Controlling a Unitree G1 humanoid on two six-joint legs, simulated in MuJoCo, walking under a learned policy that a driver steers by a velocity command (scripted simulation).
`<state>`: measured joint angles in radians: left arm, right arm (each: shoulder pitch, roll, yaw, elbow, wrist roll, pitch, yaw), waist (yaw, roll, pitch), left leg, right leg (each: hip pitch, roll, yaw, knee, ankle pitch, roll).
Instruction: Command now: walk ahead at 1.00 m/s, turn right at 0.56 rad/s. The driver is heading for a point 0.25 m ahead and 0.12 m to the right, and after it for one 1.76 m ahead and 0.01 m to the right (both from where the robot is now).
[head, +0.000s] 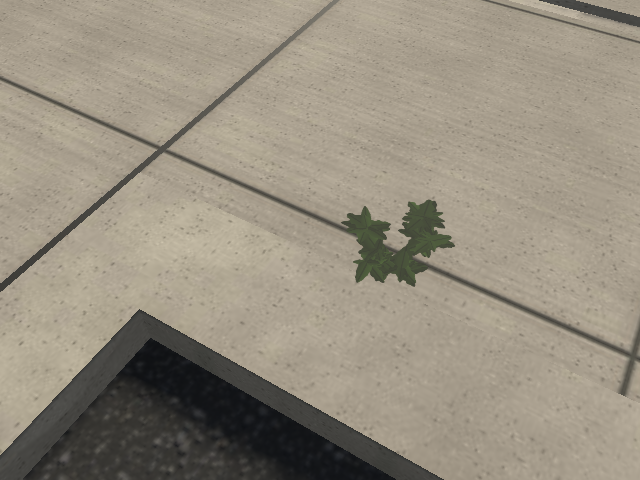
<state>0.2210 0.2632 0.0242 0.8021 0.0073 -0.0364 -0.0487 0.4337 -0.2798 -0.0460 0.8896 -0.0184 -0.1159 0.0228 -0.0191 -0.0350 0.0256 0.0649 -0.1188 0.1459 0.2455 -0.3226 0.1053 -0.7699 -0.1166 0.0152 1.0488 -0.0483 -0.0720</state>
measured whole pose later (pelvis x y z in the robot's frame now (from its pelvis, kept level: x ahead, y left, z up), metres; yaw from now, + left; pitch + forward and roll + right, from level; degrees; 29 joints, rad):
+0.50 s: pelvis +0.47 -0.05 +0.00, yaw -13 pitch +3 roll +1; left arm 0.53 0.23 0.01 0.98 0.03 -0.10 0.00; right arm 0.02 -0.15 0.06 0.55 -0.02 -0.02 0.00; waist 0.03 -0.01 0.00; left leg -1.24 0.11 0.09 1.66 -0.46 0.10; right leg 0.09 0.11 0.01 0.21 -0.34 -0.13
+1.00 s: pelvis +0.88 -0.08 +0.11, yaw +15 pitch +2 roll +0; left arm -0.05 0.23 -0.02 0.49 0.00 -0.09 0.04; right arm 0.34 -0.31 -0.08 0.69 0.03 0.00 -0.05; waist -0.05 -0.05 0.01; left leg -0.22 -0.23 -0.22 0.75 -0.44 0.04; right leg -0.48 0.08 0.11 0.41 0.16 0.01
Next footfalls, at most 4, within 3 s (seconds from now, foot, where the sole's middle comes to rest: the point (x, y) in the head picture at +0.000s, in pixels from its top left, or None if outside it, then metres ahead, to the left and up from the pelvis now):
0.16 right None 0.34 -0.07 -0.77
0.62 left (343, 320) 0.80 -0.04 -0.65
1.00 right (373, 225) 1.08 -0.13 -0.65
1.36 left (298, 265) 0.96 0.06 -0.65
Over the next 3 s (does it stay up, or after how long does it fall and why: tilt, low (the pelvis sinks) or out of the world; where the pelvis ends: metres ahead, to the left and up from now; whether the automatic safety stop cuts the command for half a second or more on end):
stays up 2.03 -0.08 0.12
